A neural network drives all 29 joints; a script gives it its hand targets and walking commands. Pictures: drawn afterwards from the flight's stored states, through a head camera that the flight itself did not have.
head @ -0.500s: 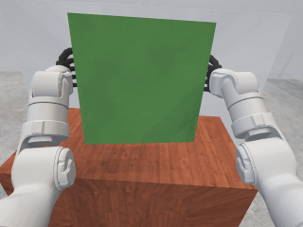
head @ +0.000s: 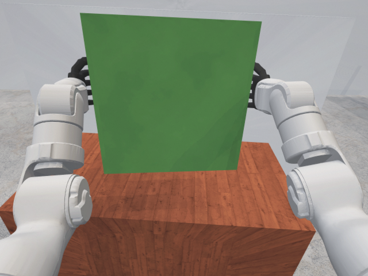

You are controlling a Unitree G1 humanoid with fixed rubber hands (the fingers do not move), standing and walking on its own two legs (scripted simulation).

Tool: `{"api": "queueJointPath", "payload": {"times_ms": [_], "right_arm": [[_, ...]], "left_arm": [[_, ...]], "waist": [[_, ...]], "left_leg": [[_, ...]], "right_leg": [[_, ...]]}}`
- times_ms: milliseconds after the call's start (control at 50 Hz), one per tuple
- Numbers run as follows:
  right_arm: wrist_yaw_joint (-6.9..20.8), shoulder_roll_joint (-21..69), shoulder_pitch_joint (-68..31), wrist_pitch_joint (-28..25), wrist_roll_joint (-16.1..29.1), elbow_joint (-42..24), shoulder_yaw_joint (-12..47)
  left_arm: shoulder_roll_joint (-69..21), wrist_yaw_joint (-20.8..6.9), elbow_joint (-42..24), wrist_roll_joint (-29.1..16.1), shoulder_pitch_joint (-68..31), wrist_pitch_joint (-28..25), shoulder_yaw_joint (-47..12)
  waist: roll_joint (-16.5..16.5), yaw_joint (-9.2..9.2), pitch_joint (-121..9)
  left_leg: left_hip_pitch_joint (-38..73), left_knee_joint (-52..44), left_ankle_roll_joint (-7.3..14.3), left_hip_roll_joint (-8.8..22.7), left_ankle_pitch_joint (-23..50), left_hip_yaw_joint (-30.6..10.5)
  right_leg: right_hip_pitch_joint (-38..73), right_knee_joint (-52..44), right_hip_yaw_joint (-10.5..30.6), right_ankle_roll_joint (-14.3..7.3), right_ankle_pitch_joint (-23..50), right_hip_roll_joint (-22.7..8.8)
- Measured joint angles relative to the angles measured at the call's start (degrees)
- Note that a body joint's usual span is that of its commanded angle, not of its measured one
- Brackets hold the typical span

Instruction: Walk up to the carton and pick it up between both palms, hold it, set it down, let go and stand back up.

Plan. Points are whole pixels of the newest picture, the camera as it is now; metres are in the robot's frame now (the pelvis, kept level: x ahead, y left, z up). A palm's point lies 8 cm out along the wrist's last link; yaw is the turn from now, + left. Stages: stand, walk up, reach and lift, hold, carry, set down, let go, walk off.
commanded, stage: hold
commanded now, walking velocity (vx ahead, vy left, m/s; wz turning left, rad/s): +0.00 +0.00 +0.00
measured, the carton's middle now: (170, 89) +0.43 +0.01 +0.31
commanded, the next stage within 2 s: set down in 0.34 s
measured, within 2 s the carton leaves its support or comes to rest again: neither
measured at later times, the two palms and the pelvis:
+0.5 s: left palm (80, 87) +0.37 +0.19 +0.33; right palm (258, 91) +0.35 -0.18 +0.33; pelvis +0.00 +0.00 +0.00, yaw +1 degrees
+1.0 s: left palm (92, 105) +0.41 +0.19 +0.27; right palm (248, 106) +0.40 -0.18 +0.27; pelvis +0.03 -0.01 +0.00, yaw +1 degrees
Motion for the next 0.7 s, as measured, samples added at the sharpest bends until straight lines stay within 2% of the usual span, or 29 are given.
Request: {"api": "queueJointPath", "payload": {"times_ms": [100,180,300,380,440,500,560,620,700], "right_arm": [[-0.02,0.71,-0.36,0.50,-0.94,0.98,-0.78],[-0.06,0.71,-0.02,-0.28,-0.68,0.58,-0.70],[-0.08,0.44,0.29,-0.22,-0.27,-0.13,-0.55],[0.11,0.97,-0.46,-0.51,-0.58,1.80,-1.18],[0.57,1.29,-1.43,-1.86,-1.47,3.71,-3.35],[0.95,1.46,-1.81,-4.09,-2.86,4.05,-5.22],[1.34,1.26,-2.49,-6.48,-3.23,4.79,-5.81],[2.22,1.24,-4.26,-8.51,-4.28,7.68,-6.66],[2.69,1.41,-4.16,-11.00,-4.64,8.20,-6.13]], "left_arm": [[0.63,-0.42,2.50,-0.09,-0.83,-0.53,-0.37],[1.42,0.18,1.84,-1.72,-0.54,-0.82,-1.98],[1.33,0.32,0.76,-1.70,-0.29,-0.35,-2.20],[1.32,-0.05,1.63,-0.88,-0.69,-0.12,-1.72],[1.69,0.14,3.27,-0.83,-2.33,-0.90,-2.90],[1.79,0.66,5.84,-0.99,-4.49,-3.88,-3.17],[1.16,0.99,7.31,-0.19,-6.00,-6.33,-1.26],[0.37,-0.19,8.95,2.32,-7.39,-7.71,1.82],[-0.44,-1.34,6.53,3.72,-5.43,-8.88,3.44]], "waist": [[-0.57,-0.14,-0.03],[-0.93,-0.30,-0.76],[-1.22,-0.26,-0.55],[-1.16,-0.55,-0.14],[-1.14,-1.52,0.73],[-1.34,-2.08,1.02],[-1.41,-2.13,1.09],[-1.52,-2.19,2.62],[-1.18,-2.27,4.22]], "left_leg": [[-0.71,0.54,-0.12,-0.01,-0.05,-0.28],[-1.65,0.70,-0.20,-0.05,-0.02,-0.43],[-1.46,0.48,-0.19,-0.02,0.07,-0.56],[-1.25,0.58,-0.11,-0.14,0.00,-0.57],[-1.74,1.62,-0.15,-0.40,-0.36,-1.24],[-2.23,2.18,-0.23,-0.38,-0.69,-1.39],[-1.92,1.81,-0.29,-0.08,-0.82,-0.97],[-0.01,0.68,-0.30,0.09,-0.68,-0.61],[2.35,-0.91,-0.26,0.16,-0.51,-0.40]], "right_leg": [[-0.70,0.64,-0.30,-0.10,-0.19,0.06],[-1.64,0.90,-0.45,-0.13,-0.25,0.05],[-1.18,0.20,-0.51,-0.12,0.03,0.05],[-1.02,0.47,-0.53,-0.04,-0.14,-0.06],[-1.30,1.49,-1.28,-0.04,-0.78,-0.19],[-1.81,2.15,-1.51,-0.12,-1.21,-0.13],[-1.62,1.75,-1.14,-0.25,-1.13,0.09],[0.06,0.94,-0.83,-0.32,-1.03,0.10],[2.21,-0.22,-0.68,-0.42,-1.05,-0.02]]}}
